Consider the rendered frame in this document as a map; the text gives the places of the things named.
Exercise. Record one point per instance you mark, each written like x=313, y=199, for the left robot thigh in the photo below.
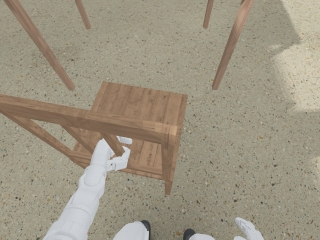
x=132, y=231

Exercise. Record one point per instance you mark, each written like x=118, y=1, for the right robot foot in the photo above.
x=188, y=233

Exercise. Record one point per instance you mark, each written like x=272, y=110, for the left robot forearm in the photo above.
x=79, y=213

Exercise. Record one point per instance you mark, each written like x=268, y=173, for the left robot hand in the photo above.
x=103, y=152

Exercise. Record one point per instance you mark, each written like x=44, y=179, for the chair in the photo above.
x=152, y=118

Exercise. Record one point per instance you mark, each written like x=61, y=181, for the table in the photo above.
x=23, y=18

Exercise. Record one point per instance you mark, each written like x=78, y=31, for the right robot hand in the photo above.
x=249, y=230

